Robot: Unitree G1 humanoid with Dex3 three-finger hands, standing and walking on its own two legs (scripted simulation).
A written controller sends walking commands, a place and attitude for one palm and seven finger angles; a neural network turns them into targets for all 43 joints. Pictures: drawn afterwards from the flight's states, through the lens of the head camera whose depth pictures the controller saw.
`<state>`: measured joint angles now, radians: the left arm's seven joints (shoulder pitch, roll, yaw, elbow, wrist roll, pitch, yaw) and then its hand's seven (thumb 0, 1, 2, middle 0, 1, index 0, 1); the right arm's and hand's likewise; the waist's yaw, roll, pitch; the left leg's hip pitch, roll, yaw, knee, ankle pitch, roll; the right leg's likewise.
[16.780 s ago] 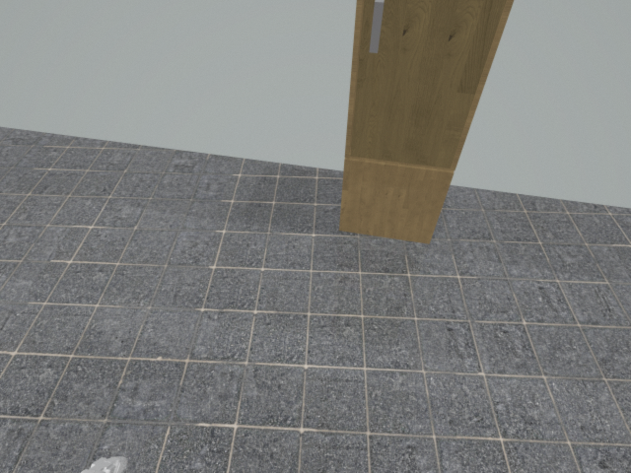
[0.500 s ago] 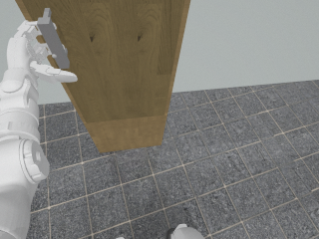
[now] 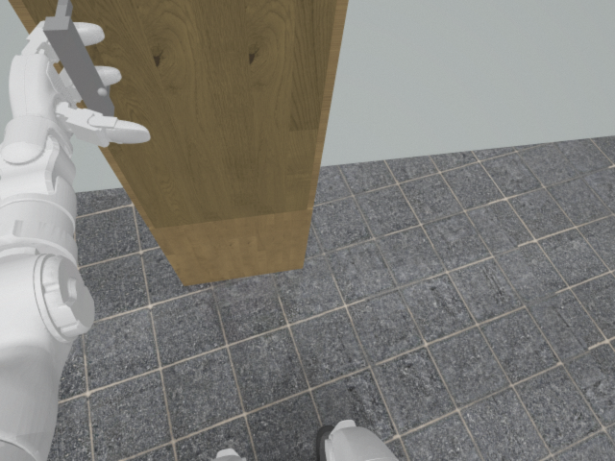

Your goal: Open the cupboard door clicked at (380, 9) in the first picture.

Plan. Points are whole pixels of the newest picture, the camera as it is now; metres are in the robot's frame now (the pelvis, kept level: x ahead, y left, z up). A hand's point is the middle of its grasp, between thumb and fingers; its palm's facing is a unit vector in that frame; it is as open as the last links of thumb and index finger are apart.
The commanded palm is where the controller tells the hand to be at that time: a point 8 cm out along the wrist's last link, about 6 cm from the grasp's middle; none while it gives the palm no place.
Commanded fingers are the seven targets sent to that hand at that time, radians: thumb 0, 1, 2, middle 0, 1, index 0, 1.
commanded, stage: slide the fingers in behind the handle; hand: left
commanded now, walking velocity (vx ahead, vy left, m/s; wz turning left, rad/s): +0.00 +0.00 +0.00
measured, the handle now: (85, 62) +0.59 +0.21 +0.14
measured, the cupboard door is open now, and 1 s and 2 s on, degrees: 0 0 21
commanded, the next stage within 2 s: close the thumb around the handle in 0.40 s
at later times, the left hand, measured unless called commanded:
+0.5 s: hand (106, 92) +0.54 +0.18 +0.13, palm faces +0.05 -1.00 -0.01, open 14.0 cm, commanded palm +0.51 +0.22 +0.13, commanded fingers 0.00 -0.44 0.32 -0.30 -1.21 -0.30 -1.21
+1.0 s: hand (106, 92) +0.54 +0.18 +0.13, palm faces +0.06 -1.00 -0.01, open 7.6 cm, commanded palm +0.51 +0.22 +0.13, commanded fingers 0.00 0.90 0.90 -0.40 -1.35 -0.40 -1.35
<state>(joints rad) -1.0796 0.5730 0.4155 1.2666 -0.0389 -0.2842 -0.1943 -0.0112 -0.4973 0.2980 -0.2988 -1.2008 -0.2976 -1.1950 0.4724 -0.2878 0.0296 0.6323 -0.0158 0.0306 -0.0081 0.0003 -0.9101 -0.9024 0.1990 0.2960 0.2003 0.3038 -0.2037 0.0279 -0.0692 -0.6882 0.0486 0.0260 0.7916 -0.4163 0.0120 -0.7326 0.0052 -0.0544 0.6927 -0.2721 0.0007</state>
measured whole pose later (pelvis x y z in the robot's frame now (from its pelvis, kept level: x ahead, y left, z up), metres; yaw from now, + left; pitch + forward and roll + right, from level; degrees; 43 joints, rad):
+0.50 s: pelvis +0.01 +0.01 +0.00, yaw +0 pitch +18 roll -2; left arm -1.07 0.52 0.39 1.26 -0.04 -0.29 -0.15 -0.01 -0.50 0.30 -0.30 -1.20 -0.30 -1.20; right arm 0.46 -0.27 0.03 0.63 -0.02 0.03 0.00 0.00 -0.91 -0.90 0.20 0.30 0.20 0.30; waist -0.19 0.04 -0.09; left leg -0.68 0.04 0.03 0.80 -0.43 0.02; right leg -0.72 0.00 -0.05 0.70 -0.29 0.01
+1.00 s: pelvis +0.01 +0.00 +0.00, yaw +0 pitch +18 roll -2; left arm -1.06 0.52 0.39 1.25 -0.05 -0.29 -0.16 0.00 0.43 0.69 -0.36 -1.30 -0.34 -1.29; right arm 0.46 -0.28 0.03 0.64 -0.02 0.03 0.00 0.00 -0.91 -0.90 0.20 0.30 0.20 0.30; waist -0.18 0.04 -0.08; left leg -0.67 0.04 0.02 0.79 -0.43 0.01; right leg -0.71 0.00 -0.06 0.69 -0.29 0.00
